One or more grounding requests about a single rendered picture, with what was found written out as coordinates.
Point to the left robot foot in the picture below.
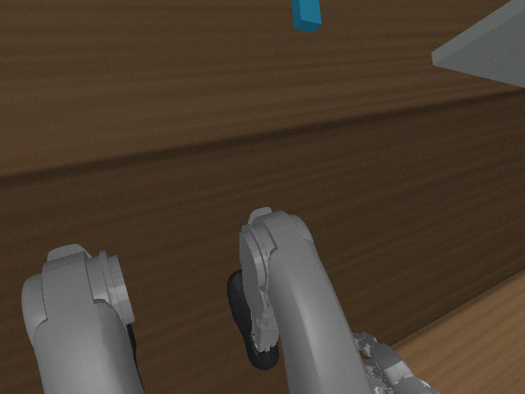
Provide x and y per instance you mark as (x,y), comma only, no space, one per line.
(133,344)

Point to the right robot hand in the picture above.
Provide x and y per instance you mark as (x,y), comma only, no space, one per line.
(386,367)

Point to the right robot foot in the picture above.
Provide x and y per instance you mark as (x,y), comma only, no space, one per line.
(242,317)

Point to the right robot arm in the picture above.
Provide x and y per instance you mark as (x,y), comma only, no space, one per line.
(413,385)

